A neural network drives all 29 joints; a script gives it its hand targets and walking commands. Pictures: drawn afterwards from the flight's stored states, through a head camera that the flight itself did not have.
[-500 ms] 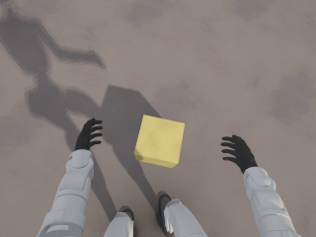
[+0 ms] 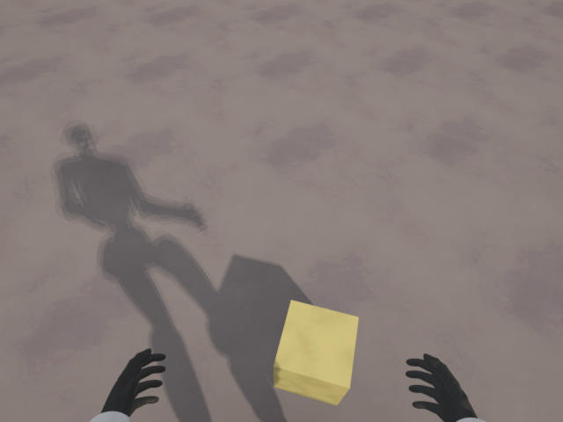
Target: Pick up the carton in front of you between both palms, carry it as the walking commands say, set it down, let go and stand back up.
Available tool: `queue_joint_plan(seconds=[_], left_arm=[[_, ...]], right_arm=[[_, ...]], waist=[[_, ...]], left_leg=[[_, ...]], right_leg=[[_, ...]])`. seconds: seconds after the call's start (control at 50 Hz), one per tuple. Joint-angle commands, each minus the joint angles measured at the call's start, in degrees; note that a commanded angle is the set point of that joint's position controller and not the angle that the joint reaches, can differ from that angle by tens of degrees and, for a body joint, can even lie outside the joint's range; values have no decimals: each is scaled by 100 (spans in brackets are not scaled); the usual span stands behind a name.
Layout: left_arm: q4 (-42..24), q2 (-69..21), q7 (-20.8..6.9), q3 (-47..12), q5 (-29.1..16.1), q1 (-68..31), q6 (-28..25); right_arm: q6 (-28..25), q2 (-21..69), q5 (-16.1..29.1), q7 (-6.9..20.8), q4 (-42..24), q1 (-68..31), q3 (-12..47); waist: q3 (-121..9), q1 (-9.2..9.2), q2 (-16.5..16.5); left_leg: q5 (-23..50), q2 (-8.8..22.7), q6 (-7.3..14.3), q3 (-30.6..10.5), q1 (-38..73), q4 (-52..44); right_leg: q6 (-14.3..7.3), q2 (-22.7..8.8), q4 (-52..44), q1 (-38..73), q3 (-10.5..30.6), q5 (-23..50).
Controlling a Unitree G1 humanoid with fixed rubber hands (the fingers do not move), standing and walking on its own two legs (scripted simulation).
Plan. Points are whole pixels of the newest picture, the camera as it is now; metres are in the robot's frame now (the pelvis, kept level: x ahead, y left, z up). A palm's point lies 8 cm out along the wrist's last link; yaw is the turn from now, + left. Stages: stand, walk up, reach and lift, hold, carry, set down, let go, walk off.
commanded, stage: let go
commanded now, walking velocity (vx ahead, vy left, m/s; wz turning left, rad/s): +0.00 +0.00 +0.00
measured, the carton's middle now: (314, 353) +0.41 -0.11 -0.65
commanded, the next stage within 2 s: stand in 0.42 s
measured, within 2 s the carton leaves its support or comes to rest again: neither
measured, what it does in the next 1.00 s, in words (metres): stands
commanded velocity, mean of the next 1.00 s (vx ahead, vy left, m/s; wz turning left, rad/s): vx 0.00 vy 0.00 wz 0.00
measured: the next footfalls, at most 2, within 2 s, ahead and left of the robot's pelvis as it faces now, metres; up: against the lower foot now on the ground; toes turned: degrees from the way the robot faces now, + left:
none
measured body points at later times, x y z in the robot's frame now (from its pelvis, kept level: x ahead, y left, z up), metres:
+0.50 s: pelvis -0.01 -0.02 +0.00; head -0.01 -0.03 +0.45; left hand +0.16 +0.22 -0.08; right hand +0.16 -0.27 -0.08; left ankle -0.05 +0.09 -0.74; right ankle +0.00 -0.13 -0.74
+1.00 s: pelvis +0.02 -0.04 +0.00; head +0.03 -0.06 +0.45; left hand +0.13 +0.26 -0.09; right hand +0.17 -0.33 -0.11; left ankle -0.05 +0.09 -0.74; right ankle +0.00 -0.13 -0.74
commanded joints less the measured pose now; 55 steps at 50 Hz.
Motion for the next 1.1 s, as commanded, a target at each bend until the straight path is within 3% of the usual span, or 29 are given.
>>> queue_joint_plan(seconds=[0.0,0.12,0.14,0.18,0.3,0.4,0.42,0.44,0.48,0.54,0.72,0.8,0.94,1.08], left_arm=[[-698,454,-133,-18,-145,-50,44],[-814,508,-180,-75,-197,-103,216],[-530,558,-69,-95,-247,106,55],[-567,582,30,-69,-249,39,17],[-581,570,75,-104,-250,-74,107],[-458,627,-8,-28,-174,24,227],[288,1327,159,212,182,141,52],[336,1536,212,236,251,54,-42],[406,1477,234,225,264,-125,-179],[587,1383,194,197,247,-277,-342],[1089,1601,206,244,126,-130,-426],[1282,1688,235,250,103,-66,-395],[1550,1713,257,237,79,-150,-371],[1787,1711,247,220,70,-274,-374]], right_arm=[[67,-631,-124,-45,-521,-119,-266],[217,-643,-163,-66,-463,-95,-317],[462,-826,-217,-200,-810,-419,-376],[569,-836,-163,-272,-741,-306,-297],[743,-703,-79,-331,-707,-261,-155],[875,-665,-96,-380,-789,-304,-147],[397,-1247,-263,-547,-82,-521,-296],[171,-1202,-293,-589,-4,-355,-294],[-83,-1255,-308,-562,221,-328,-284],[-305,-1183,-297,-499,450,-360,-227],[-447,-1427,-258,-576,1001,-202,-172],[-436,-1495,-237,-624,1198,-160,-128],[-437,-1559,-220,-677,1459,-187,-74],[-469,-1617,-222,-700,1649,-273,-50]], waist=[[-405,12,-60],[-103,16,-32],[-357,7,6],[-379,67,195],[-148,120,264],[23,126,8],[-9,262,392],[-45,149,173],[-50,113,-52],[-212,107,-370],[-626,134,-327],[-685,159,-292],[-707,168,-132],[-640,175,-79]], left_leg=[[2228,335,-415,-154,-161,-664],[2172,360,-406,-173,-96,-701],[2739,379,-425,-166,263,-452],[2996,398,-456,-206,307,-371],[2507,331,-427,-147,-29,-444],[1595,245,-327,-2,-288,-527],[344,273,-389,-192,-711,-312],[-210,263,-308,-267,-470,-359],[-748,389,-195,-459,-450,-366],[-319,408,-169,-527,-387,-218],[1385,480,-235,-539,-54,-32],[1799,503,-251,-510,-21,-13],[2169,569,-271,-507,68,-72],[2183,638,-260,-573,120,-242]], right_leg=[[-63,199,17,1172,-316,1290],[-67,186,11,1201,-313,1060],[-30,329,194,871,-339,887],[-23,318,190,742,-326,779],[-45,268,166,788,-277,721],[-40,173,84,1039,-270,617],[10,-374,98,249,37,316],[-7,-441,-30,-9,209,-331],[-123,-460,-115,-181,316,-1067],[-173,-471,-206,-205,430,-971],[-210,-632,53,412,443,1309],[-218,-656,107,662,424,1909],[-234,-666,121,817,385,2257],[-256,-660,53,832,356,2050]])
